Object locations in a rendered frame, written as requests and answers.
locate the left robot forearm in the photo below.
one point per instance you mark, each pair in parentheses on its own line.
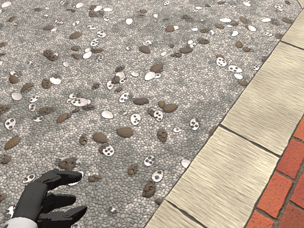
(20,223)

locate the robot left hand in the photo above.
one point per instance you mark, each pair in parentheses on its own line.
(36,203)

